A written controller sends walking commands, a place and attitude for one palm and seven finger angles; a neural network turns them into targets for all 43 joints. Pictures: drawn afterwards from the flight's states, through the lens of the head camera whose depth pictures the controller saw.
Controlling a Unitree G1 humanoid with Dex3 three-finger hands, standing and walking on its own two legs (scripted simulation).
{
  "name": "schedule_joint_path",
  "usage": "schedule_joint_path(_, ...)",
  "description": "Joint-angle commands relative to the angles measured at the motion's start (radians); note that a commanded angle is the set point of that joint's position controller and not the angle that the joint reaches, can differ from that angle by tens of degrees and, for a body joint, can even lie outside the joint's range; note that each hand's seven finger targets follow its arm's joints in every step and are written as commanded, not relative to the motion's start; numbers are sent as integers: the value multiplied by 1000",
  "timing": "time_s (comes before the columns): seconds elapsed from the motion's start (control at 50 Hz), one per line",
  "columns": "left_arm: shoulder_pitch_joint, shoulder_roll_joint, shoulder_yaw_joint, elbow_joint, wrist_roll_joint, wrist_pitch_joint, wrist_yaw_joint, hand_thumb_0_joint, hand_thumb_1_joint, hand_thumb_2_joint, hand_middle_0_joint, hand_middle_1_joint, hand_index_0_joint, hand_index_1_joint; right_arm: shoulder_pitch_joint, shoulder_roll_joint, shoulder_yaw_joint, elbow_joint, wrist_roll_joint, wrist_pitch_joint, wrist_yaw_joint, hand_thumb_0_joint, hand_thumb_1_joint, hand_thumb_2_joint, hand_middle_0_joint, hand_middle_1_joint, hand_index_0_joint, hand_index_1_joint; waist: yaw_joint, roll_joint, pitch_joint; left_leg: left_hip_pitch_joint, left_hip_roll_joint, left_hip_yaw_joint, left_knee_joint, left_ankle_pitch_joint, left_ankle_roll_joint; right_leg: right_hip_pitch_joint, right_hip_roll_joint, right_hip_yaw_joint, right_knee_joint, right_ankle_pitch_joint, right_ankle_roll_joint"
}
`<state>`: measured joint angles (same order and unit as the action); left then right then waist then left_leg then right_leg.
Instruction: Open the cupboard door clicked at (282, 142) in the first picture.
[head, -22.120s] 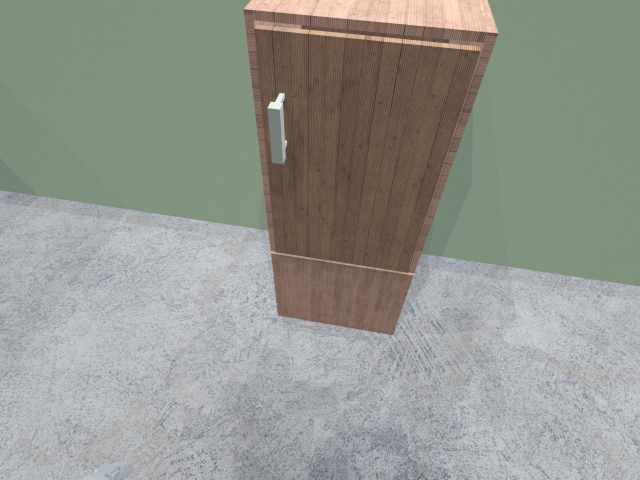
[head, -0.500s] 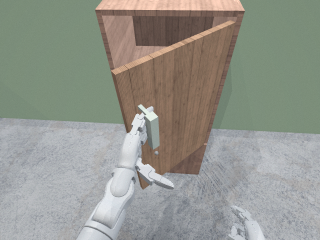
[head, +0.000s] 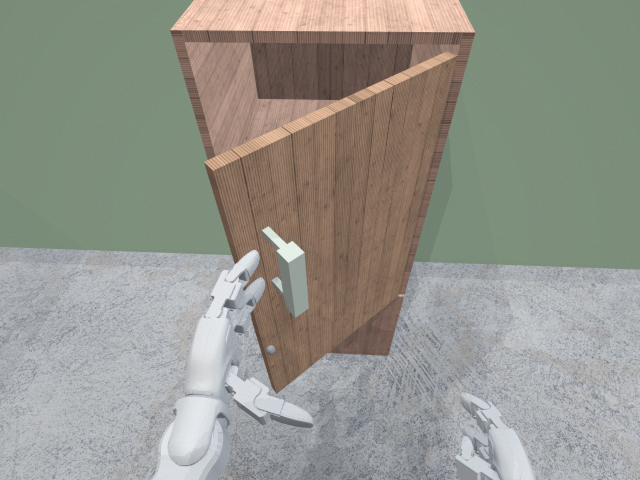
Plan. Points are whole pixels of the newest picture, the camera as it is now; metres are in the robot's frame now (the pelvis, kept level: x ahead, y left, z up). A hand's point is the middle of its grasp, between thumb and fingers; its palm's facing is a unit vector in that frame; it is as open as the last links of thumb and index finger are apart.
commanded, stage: slide the hand sideways off the handle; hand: left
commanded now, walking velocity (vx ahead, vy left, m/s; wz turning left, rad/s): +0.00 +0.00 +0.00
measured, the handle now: (284, 271) +0.35 +0.08 +0.08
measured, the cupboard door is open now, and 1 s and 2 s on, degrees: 43 43 43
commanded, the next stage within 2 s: draw the hand back to the body in 0.50 s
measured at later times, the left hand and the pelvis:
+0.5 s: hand (229, 395) +0.20 +0.11 +0.08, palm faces -0.01 -1.00 -0.03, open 16.4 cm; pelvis +0.01 -0.01 -0.01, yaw +1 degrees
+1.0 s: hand (175, 384) +0.19 +0.16 +0.11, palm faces +0.01 -1.00 -0.06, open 16.3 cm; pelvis +0.00 +0.01 -0.01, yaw +1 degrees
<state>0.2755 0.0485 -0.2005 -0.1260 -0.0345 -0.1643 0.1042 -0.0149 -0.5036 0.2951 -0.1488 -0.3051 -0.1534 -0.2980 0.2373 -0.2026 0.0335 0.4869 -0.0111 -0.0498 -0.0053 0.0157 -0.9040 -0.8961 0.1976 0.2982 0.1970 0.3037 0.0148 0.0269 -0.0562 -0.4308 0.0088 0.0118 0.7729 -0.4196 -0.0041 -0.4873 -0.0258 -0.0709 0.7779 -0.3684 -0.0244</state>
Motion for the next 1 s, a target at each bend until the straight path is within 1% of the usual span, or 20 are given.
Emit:
schedule_joint_path(0.0,-75,-10,-14,-312,3,-91,-40,0,-500,300,-150,-300,-150,-300,-75,-89,-34,-172,2,-77,-5,0,-900,-900,200,300,200,300,-11,-64,-164,2,-19,-20,-82,217,19,125,18,26,-86,257,-2)
schedule_joint_path(0.04,-11,17,15,-320,0,-91,-60,0,-500,300,-150,-300,-150,-300,-67,-94,-35,-177,2,-79,-8,0,-900,-900,200,300,200,300,-7,-86,-168,-17,-24,-17,-71,218,19,131,17,28,-80,269,0)
schedule_joint_path(0.06,18,21,18,-297,-2,-83,-69,0,-500,300,-150,-300,-150,-300,-68,-95,-32,-175,2,-79,-10,0,-900,-900,200,300,200,300,-7,-81,-139,-31,-25,-18,-68,208,20,121,18,32,-84,259,0)
schedule_joint_path(0.16,77,67,76,-364,-20,-89,-95,0,-500,300,-150,-300,-150,-300,-68,-93,-35,-188,4,-88,-19,0,-900,-900,200,300,200,300,3,-60,-175,-42,-30,-16,-44,233,19,134,15,40,-61,295,2)
schedule_joint_path(0.24,161,80,110,-422,-60,-118,-122,0,-500,300,-150,-300,-150,-300,-55,-91,-38,-197,7,-109,-22,0,-900,-900,200,300,200,300,10,-74,-209,-57,-32,-17,-22,256,18,159,12,47,-47,353,10)
schedule_joint_path(0.32,210,109,145,-410,-78,-136,-160,0,-500,300,-150,-300,-150,-300,-45,-99,-40,-189,11,-121,-27,0,-900,-900,200,300,200,300,-4,-92,-172,-91,-32,-20,-2,243,17,138,9,59,-42,365,18)
schedule_joint_path(0.38,262,130,171,-414,-92,-141,-192,0,-500,300,-150,-300,-150,-300,-48,-104,-43,-195,14,-129,-29,0,-900,-900,200,300,200,300,5,-66,-166,-112,-34,-18,10,232,15,134,4,70,-38,344,18)
schedule_joint_path(0.46,258,126,159,-437,-117,-145,-221,0,-500,300,-150,-300,-150,-300,-49,-111,-42,-205,20,-144,-33,0,-900,-900,200,300,200,300,-8,-66,-140,-133,-37,-24,23,194,16,97,6,74,-46,262,17)
schedule_joint_path(0.52,203,122,155,-439,-123,-159,-216,0,-500,300,-150,-300,-150,-300,-45,-114,-44,-205,21,-162,-39,0,-900,-900,200,300,200,300,-19,-85,-125,-150,-35,-30,37,142,15,46,9,74,-50,150,17)
schedule_joint_path(0.56,184,132,157,-442,-116,-166,-205,0,-500,300,-150,-300,-150,-300,-44,-117,-46,-201,22,-172,-40,0,-900,-900,200,300,200,300,-21,-70,-125,-149,-34,-31,44,129,16,29,11,75,-50,106,12)
schedule_joint_path(0.58,182,119,149,-444,-112,-168,-198,0,-500,300,-150,-300,-150,-300,-42,-115,-46,-203,22,-175,-39,0,-900,-900,200,300,200,300,-17,-58,-146,-145,-36,-31,42,126,16,28,11,67,-39,98,11)
schedule_joint_path(0.6,185,138,163,-461,-109,-169,-190,0,-500,300,-150,-300,-150,-300,-42,-114,-47,-207,23,-178,-39,0,-900,-900,200,300,200,300,-7,-26,-159,-138,-35,-33,33,125,14,35,11,64,-33,93,6)
schedule_joint_path(0.64,197,178,205,-484,-107,-153,-175,0,-500,300,-150,-300,-150,-300,-38,-113,-45,-210,24,-177,-43,0,-900,-900,200,300,200,300,7,-19,-197,-125,-34,-30,24,139,16,68,12,65,-35,111,5)
schedule_joint_path(0.66,207,218,250,-478,-106,-140,-166,0,-500,300,-150,-300,-150,-300,-42,-112,-45,-207,25,-173,-46,0,-900,-900,200,300,200,300,17,-44,-201,-133,-33,-31,21,140,17,89,12,75,-44,104,5)
schedule_joint_path(0.74,208,196,256,-484,-133,-84,-174,0,-500,300,-150,-300,-150,-300,-56,-106,-33,-208,36,-175,-52,0,-900,-900,200,300,200,300,15,-29,-154,-115,-31,-26,-7,131,17,95,14,65,-74,108,10)
schedule_joint_path(0.76,217,207,279,-460,-145,-68,-180,0,-500,300,-150,-300,-150,-300,-65,-108,-31,-202,38,-175,-56,0,-900,-900,200,300,200,300,19,-65,-140,-120,-28,-31,-13,131,17,106,15,67,-87,99,9)
schedule_joint_path(0.82,216,192,267,-481,-171,-32,-214,0,-500,300,-150,-300,-150,-300,-75,-114,-22,-204,44,-186,-58,0,-900,-900,200,300,200,300,17,-33,-101,-95,-28,-31,-37,118,16,94,17,54,-107,84,11)
schedule_joint_path(0.92,181,238,323,-504,-192,7,-241,0,-500,300,-150,-300,-150,-300,-73,-125,-20,-187,45,-204,-71,0,-900,-900,200,300,200,300,15,-50,-87,-57,-23,-42,-64,119,18,102,22,41,-131,66,13)
schedule_joint_path(0.94,180,247,331,-514,-193,10,-246,0,-500,300,-150,-300,-150,-300,-74,-126,-19,-186,45,-208,-72,0,-900,-900,200,300,200,300,19,-21,-87,-48,-23,-42,-70,125,17,108,22,37,-130,75,10)
schedule_joint_path(0.98,183,258,354,-526,-199,12,-248,0,-500,300,-150,-300,-150,-300,-75,-121,-16,-182,46,-214,-73,0,-900,-900,200,300,200,300,25,-11,-89,-29,-23,-43,-80,156,16,126,24,25,-126,118,9)
